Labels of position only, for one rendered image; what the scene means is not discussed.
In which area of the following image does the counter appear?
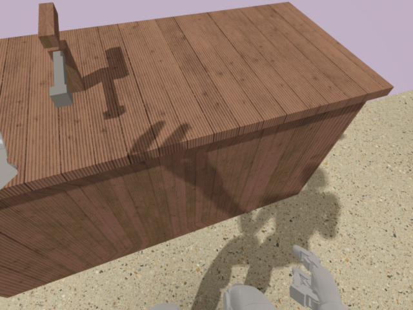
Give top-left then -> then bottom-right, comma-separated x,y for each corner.
0,2 -> 394,298

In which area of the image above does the tap lever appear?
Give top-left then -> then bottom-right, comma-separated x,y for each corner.
49,50 -> 73,108

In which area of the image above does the right robot thigh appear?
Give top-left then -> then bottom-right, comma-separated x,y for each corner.
223,285 -> 276,310

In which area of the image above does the robot left hand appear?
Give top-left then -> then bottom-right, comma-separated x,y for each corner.
0,131 -> 17,190

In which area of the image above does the robot right hand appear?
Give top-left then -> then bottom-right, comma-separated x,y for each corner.
290,245 -> 342,310

